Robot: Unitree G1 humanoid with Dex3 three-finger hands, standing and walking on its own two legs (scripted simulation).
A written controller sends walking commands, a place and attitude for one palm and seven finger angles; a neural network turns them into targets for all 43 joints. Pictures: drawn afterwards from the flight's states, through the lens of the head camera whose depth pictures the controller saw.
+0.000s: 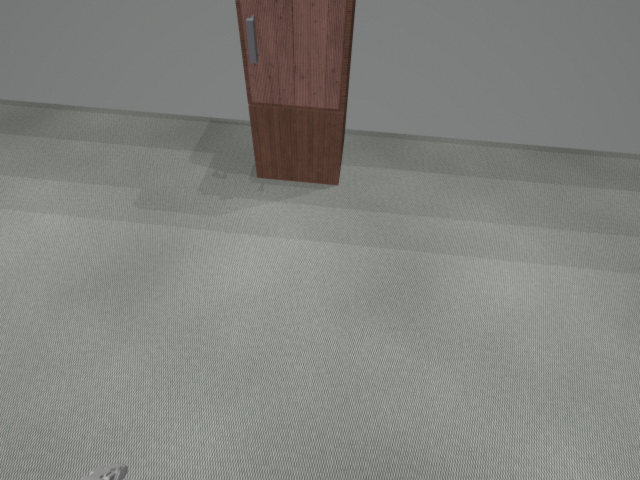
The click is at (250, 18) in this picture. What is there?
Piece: cupboard door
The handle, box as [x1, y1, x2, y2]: [246, 15, 257, 63]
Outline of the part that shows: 252,15 246,19 246,29 250,62 256,63 257,53 253,20 254,15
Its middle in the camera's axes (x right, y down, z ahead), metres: -0.25 -0.72 +1.39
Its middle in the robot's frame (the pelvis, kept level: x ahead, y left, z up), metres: +1.51 +0.32 -0.08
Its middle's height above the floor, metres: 0.69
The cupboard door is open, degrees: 0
